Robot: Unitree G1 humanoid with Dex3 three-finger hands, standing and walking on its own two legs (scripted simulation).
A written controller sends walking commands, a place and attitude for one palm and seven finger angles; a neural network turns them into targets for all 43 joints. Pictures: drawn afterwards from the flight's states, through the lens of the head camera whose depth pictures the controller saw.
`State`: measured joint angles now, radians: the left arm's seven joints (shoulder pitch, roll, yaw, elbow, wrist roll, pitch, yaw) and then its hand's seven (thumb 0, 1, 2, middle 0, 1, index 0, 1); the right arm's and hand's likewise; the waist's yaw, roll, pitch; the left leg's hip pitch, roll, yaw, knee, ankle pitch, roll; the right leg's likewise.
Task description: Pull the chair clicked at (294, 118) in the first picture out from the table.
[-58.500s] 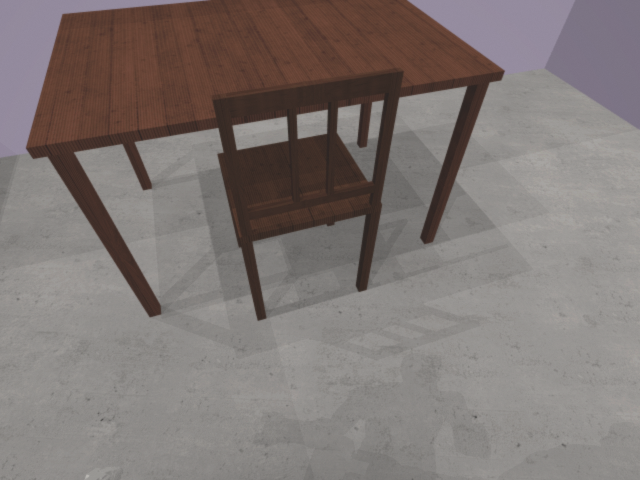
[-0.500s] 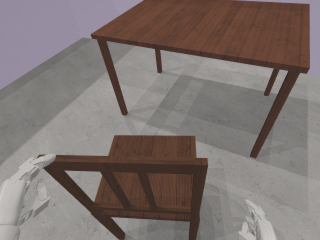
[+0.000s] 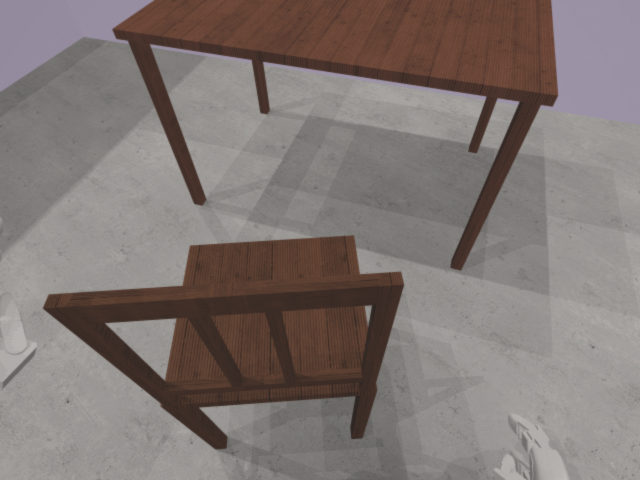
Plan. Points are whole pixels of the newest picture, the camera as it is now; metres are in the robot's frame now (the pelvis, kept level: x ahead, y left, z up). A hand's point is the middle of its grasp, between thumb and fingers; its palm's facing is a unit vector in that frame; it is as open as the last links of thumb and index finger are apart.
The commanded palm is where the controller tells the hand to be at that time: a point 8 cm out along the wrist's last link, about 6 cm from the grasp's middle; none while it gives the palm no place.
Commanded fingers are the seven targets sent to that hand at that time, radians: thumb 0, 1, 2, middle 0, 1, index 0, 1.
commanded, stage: step back with the hand held close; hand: left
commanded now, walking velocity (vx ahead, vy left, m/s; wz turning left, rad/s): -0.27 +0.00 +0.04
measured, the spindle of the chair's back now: (220, 352) +0.30 +0.18 -0.10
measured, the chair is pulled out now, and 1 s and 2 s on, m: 0.64 0.64 0.64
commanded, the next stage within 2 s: stop stepping back and stand still in 1.40 s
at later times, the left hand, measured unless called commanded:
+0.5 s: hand out of the picture +0.15 +0.28 +0.16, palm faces +0.49 -0.73 -0.47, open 7.4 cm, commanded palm +0.09 +0.31 +0.18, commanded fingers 0.00 0.90 0.90 -0.20 -0.30 -0.20 -0.30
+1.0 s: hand (0, 427) +0.14 +0.25 +0.17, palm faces +0.41 -0.75 -0.52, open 7.4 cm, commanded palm +0.06 +0.30 +0.18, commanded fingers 0.00 0.90 0.90 -0.20 -0.30 -0.20 -0.30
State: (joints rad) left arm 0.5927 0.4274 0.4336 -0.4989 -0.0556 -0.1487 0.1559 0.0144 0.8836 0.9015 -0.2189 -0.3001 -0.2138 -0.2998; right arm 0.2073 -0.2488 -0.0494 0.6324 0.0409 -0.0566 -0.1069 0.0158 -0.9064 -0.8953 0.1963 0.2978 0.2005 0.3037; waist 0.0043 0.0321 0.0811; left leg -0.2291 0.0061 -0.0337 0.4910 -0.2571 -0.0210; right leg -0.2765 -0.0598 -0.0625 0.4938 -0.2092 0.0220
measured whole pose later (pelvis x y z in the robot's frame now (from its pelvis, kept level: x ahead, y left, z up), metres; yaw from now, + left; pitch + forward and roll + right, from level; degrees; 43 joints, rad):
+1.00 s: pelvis -0.06 -0.01 -0.01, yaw +3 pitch +2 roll -1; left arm 0.57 0.42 0.43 -0.58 -0.04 -0.25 0.15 0.01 0.88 0.90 -0.22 -0.30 -0.21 -0.30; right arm 0.13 -0.18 -0.04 0.67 0.01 -0.12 -0.07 0.01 -0.90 -0.89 0.20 0.30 0.21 0.30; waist 0.01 0.02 0.06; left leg -0.50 -0.01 -0.08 0.88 -0.40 -0.03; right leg -0.39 -0.02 -0.07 0.56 -0.21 -0.01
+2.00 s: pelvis -0.22 -0.04 +0.00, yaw +5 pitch -3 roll -1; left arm 0.52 0.36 0.40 -0.42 -0.01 -0.21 0.17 0.01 0.89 0.90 -0.21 -0.30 -0.21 -0.30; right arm 0.27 -0.18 -0.01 0.66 0.02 -0.14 -0.06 0.02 -0.90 -0.89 0.20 0.30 0.20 0.30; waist -0.01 0.01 0.00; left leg -0.24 0.03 -0.01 0.57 -0.31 0.01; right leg -0.27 -0.01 -0.03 0.47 -0.19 0.01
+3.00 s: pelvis -0.18 -0.05 +0.00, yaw +5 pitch -1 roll +0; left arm 0.33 0.15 0.00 1.05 0.01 0.02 0.04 0.00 0.91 0.90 -0.20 -0.30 -0.19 -0.30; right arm 0.37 -0.12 0.00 1.07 -0.01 -0.01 -0.03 0.01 -0.91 -0.89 0.20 0.30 0.20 0.30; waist -0.01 0.02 0.05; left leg -0.18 0.02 -0.01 0.47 -0.27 -0.01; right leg -0.25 -0.02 -0.02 0.47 -0.20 0.00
